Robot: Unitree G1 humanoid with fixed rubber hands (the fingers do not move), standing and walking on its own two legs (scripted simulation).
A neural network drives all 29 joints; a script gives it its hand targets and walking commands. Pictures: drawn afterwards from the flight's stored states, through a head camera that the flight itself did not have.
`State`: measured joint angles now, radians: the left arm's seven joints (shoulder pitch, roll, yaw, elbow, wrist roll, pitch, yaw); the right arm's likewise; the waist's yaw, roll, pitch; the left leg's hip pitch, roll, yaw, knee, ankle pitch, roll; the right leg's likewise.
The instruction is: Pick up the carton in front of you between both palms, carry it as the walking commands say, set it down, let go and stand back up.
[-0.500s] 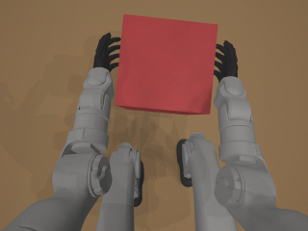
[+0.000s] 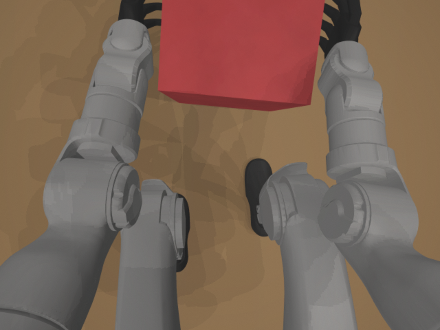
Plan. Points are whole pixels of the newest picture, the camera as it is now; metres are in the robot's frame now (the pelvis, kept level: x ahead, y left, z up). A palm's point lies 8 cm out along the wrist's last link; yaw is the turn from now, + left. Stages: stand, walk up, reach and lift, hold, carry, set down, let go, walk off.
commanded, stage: set down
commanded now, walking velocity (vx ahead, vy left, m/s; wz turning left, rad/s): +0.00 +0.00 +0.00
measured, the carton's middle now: (234, 46) +0.52 -0.07 -0.23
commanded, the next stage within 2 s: none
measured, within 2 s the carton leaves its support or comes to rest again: rests again in 0.82 s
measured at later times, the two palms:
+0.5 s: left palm (141, 33) +0.54 +0.08 -0.19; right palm (331, 44) +0.50 -0.21 -0.17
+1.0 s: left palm (146, 35) +0.54 +0.08 -0.20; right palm (335, 47) +0.50 -0.23 -0.19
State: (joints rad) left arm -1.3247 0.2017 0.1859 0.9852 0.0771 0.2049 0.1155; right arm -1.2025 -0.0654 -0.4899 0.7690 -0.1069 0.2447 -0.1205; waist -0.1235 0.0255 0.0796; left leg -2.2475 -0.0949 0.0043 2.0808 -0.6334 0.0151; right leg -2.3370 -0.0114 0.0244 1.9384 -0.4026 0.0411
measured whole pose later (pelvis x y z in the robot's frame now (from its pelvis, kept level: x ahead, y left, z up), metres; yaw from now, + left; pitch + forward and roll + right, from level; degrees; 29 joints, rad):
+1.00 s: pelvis +0.00 +0.00 -0.03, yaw +0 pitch +41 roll -2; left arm -1.45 0.20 0.19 1.11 0.17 0.16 0.00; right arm -1.31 -0.22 -0.55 1.06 -0.08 0.13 -0.01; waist -0.11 -0.03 0.22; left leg -2.27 -0.11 -0.01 2.21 -0.66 0.00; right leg -2.35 0.02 0.03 2.06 -0.43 0.06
